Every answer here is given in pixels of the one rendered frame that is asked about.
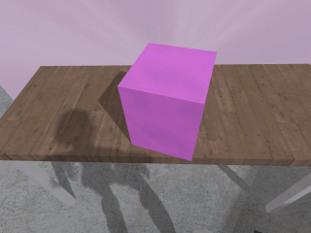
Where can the carton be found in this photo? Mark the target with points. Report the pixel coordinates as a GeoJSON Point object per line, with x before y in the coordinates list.
{"type": "Point", "coordinates": [163, 97]}

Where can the table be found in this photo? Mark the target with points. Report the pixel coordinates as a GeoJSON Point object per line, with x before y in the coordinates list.
{"type": "Point", "coordinates": [254, 115]}

